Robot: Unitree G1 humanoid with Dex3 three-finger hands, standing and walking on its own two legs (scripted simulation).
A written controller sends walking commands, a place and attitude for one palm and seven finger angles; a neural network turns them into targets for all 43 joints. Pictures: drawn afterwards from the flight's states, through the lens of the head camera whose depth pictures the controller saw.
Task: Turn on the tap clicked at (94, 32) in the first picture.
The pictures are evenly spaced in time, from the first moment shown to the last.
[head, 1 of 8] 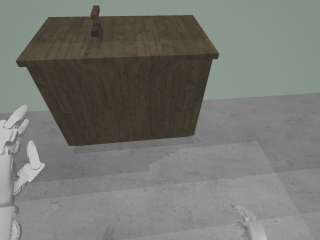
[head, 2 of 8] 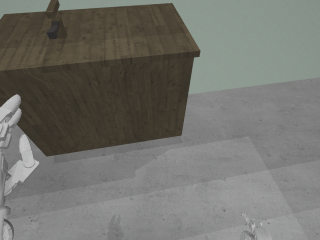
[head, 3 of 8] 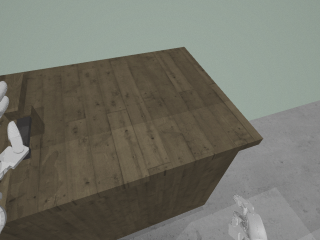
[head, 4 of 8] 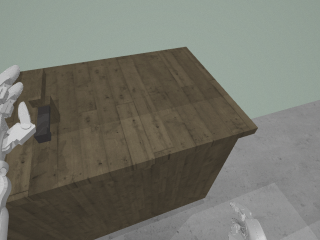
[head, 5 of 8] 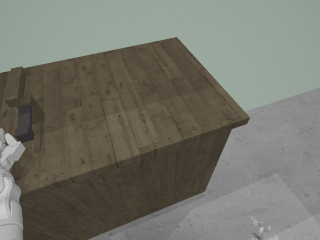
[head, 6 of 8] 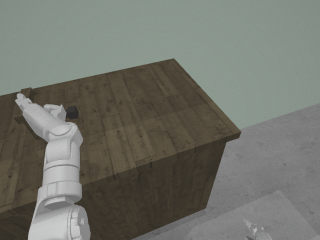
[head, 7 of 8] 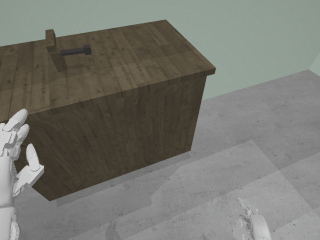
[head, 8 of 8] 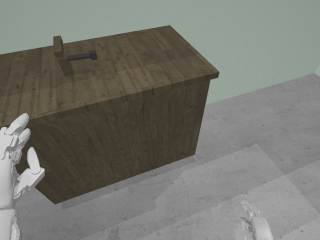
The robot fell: no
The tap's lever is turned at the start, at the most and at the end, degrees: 0 86 83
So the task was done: yes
